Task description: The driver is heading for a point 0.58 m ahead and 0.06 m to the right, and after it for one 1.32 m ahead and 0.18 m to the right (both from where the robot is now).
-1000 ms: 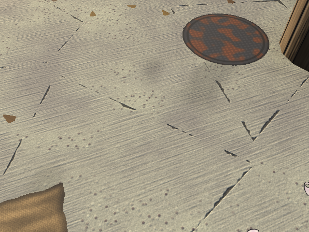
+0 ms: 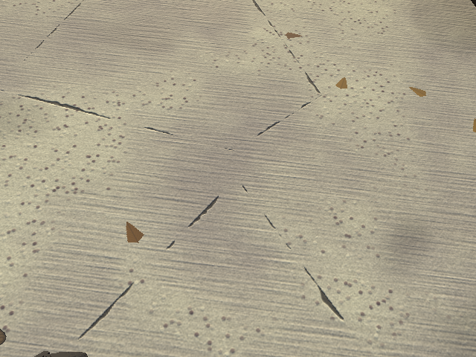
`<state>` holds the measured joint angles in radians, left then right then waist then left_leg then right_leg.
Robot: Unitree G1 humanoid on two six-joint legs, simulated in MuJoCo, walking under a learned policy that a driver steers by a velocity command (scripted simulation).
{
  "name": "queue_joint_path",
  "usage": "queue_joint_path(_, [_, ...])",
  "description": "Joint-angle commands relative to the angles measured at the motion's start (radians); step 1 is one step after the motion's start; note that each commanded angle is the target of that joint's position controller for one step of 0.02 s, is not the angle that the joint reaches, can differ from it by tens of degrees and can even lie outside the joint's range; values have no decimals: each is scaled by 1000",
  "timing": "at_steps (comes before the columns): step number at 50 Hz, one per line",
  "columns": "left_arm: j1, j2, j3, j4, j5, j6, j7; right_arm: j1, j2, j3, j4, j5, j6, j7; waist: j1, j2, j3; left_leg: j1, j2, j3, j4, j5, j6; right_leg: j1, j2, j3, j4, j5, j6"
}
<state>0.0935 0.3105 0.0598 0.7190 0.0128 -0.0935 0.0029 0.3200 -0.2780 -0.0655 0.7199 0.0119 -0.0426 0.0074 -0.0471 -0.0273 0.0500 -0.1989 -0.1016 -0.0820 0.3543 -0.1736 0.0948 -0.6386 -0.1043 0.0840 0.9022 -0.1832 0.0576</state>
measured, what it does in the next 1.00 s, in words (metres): walks ahead: right foot, then left foot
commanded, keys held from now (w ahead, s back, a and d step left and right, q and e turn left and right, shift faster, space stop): w+q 0.14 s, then w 0.46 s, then w+e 0.02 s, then e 0.38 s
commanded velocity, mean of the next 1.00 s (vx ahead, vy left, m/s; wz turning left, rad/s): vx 0.40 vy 0.00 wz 0.09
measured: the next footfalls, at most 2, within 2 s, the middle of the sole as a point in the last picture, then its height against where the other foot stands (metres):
right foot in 0.22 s outside the picture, level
left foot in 0.72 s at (174, 328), level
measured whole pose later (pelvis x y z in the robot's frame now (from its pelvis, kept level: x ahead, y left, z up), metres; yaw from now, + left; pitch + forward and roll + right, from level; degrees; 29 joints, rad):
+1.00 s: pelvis +0.47 +0.04 +0.00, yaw +1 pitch +1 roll +1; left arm 0.19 0.32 0.07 0.77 -0.01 0.04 0.02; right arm 0.15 -0.27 -0.06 0.77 -0.02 -0.04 -0.01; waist 0.00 -0.03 0.07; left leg -0.25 0.02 0.16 0.37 -0.14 0.04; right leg -0.57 -0.07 0.00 0.93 -0.30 0.07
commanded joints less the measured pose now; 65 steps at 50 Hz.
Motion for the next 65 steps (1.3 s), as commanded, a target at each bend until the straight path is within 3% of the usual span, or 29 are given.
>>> queue_joint_path(1, [-60, 38, 3, -67, -2, -6, -4, -30, -180, -49, -71, 6, -13, -21, 7, 100, -48, -58, 190, -163, -126, 158, 144, 85, 52, -33, -210, 196, 22])
queue_joint_path(6, [-148, 77, 12, -97, -22, -24, -26, 38, -177, -51, -41, 16, -1, -27, -21, 121, -38, 1, 227, -265, -52, 32, 112, 162, 92, 2, -387, 246, 0])
queue_joint_path(10, [14, 118, 37, -50, -14, -41, -28, 27, -136, -40, -35, 5, 7, -29, 64, 158, -86, 60, 222, -297, 114, 139, 65, 355, 94, -34, -455, 142, -74])
queue_joint_path(11, [126, 152, 49, -35, 3, -46, -23, 36, -86, -20, -41, -4, 4, -24, 114, 108, -191, 7, 168, -240, 314, 126, 33, 553, 4, 42, -440, 115, -126])
queue_joint_path(12, [246, 241, 70, -14, 19, -42, -21, 163, -26, 0, -52, 6, -4, -24, 94, -128, -341, -275, 35, -117, 653, -131, -44, 901, -206, 401, -465, -8, -272])
queue_joint_path(13, [312, 223, 73, 32, -10, -31, -35, 202, -60, 1, -49, 27, -11, -26, 100, -300, -351, -506, 17, -91, 859, -420, -70, 974, -302, 743, -611, -324, -350])
queue_joint_path(14, [261, 140, 49, 16, -25, -29, -36, 105, -150, -20, -46, 32, -12, -26, 124, -155, -203, -584, 68, -124, 933, -349, -68, 865, -268, 669, -645, -446, -310])
queue_joint_path(16, [164, 86, 27, 7, -9, -16, -33, -48, -151, -21, -80, 4, -13, -25, 106, -42, -53, -562, 132, -64, 878, -218, -65, 640, -182, 412, -663, -241, -266])
queue_joint_path(17, [140, 66, 18, 11, -3, -15, -30, -60, -136, -23, -84, -3, -15, -20, 81, -55, -33, -524, 166, -58, 816, -172, -63, 575, -149, 339, -681, -146, -259])
queue_joint_path(20, [149, 66, 15, 31, -10, -21, -25, -44, -82, -11, -76, -1, -16, -10, 58, -84, -46, -456, 193, -9, 706, -120, -76, 517, -107, 216, -726, 31, -269])
queue_joint_path(25, [197, 127, 27, 68, -26, -12, -14, -196, -40, 13, -118, -7, -29, 0, 99, -49, -24, -447, 198, 36, 397, 99, -101, 523, -91, 81, -767, 180, -269])
queue_joint_path(32, [304, 146, 26, 136, -40, 23, -9, -360, -59, 10, -169, 4, -46, 27, 130, -49, 21, -353, 142, 58, 163, 153, -75, 612, -128, 61, -688, 302, -229])
queue_joint_path(34, [284, 164, 30, 139, -38, 39, 0, -259, -96, -10, -144, -11, -57, 27, 57, -61, -44, -182, 101, 76, 88, 169, -44, 631, -99, 50, -543, 544, -186])
queue_joint_path(35, [275, 154, 24, 131, -36, 39, 2, -144, -135, -27, -108, -26, -62, 21, -1, -49, -129, 13, 106, 82, 57, 289, -17, 582, -47, 25, -407, 605, -150])
queue_joint_path(36, [253, 102, 5, 93, -12, 31, 3, -3, -205, -45, -86, -50, -61, 9, -55, 27, -277, 312, 269, -51, 144, 606, 39, 399, 18, -4, -170, 358, -100])
queue_joint_path(37, [422, -11, -32, 102, -1, 22, -1, 29, -253, -49, -86, -57, -41, 2, -3, 299, -443, 636, 565, -361, 192, 887, 207, 77, 148, -54, 188, -430, -24])
queue_joint_path(38, [422, 93, -7, 125, -30, 22, 2, 51, -191, -39, -89, -41, -22, 3, -44, 240, -520, 580, 562, -419, 151, 776, 226, 49, 130, 59, 325, -511, -14])
queue_joint_path(39, [323, 142, 14, 98, -54, 29, 4, -11, -151, -25, -91, -31, -15, 0, -38, 187, -371, 471, 506, -282, 123, 744, 190, -22, 93, 43, 363, -468, -10])
queue_joint_path(42, [280, 93, 21, 91, -35, 82, 23, -172, -89, -7, -74, -27, -17, -1, 58, 143, -171, 106, 402, -74, -4, 604, 134, 74, 18, -7, 264, -314, 18])
queue_joint_path(45, [284, 51, 22, 62, -29, 127, 33, -247, -109, -18, -58, -42, -27, -4, 100, 163, -126, -54, 400, 25, -95, 509, 155, 160, 23, -45, 193, -223, 35])
queue_joint_path(50, [167, 49, 24, -6, -21, 139, 10, -263, -144, -31, -23, -31, -10, -31, 74, 135, -123, -46, 403, 127, -135, 312, 142, 209, 3, -65, -26, -34, 3])
queue_joint_path(55, [77, 83, 38, -73, -22, 157, -18, -234, -193, -48, 12, -3, 21, -26, 47, 126, -99, 51, 450, 133, -70, 230, 115, 223, 19, -107, -175, -112, -38])
queue_joint_path(58, [106, 98, 52, -78, -18, 158, -22, -212, -186, -51, 38, 20, 34, -24, 72, 100, -104, 52, 407, 184, 80, 177, 26, 357, 70, -144, -396, 18, -94])
queue_joint_path(59, [149, 161, 75, -72, -17, 155, -8, -148, -151, -43, 62, 4, 36, -20, 70, -12, -127, -13, 336, 246, 231, 85, -49, 478, 35, -56, -483, 277, -137])
queue_joint_path(60, [180, 284, 100, -89, -15, 153, 15, -152, -97, -25, 27, -48, 32, -14, 44, -304, -146, -300, 186, 325, 547, -346, -154, 663, -201, 273, -484, 695, -273])
queue_joint_path(61, [195, 264, 88, -103, 13, 131, 5, -238, -112, -25, -4, -43, 34, -22, 110, -256, -202, -434, 94, 142, 763, -543, -179, 650, -293, 435, -523, 658, -438])
queue_joint_path(62, [185, 230, 78, -100, 11, 108, -5, -274, -143, -35, -5, -19, 38, -25, 116, -138, -200, -462, 115, 61, 845, -490, -166, 645, -244, 350, -534, 624, -419])
queue_joint_path(63, [141, 210, 75, -98, -4, 94, -1, -265, -136, -36, 0, -6, 41, -30, 86, -101, -177, -479, 133, 38, 835, -403, -152, 627, -193, 277, -527, 553, -363])
queue_joint_path(65, [61, 164, 60, -114, -28, 96, 12, -254, -152, -45, 15, -19, 45, -45, 51, -65, -160, -455, 146, 18, 771, -290, -152, 574, -143, 229, -534, 473, -301])
Keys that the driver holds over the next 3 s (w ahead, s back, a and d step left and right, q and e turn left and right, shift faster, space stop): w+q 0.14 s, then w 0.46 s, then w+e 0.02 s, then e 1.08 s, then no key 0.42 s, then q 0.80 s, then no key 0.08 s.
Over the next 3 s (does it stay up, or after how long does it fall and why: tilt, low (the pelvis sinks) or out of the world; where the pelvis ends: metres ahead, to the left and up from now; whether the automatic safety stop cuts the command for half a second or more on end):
stays up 0.55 0.06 0.00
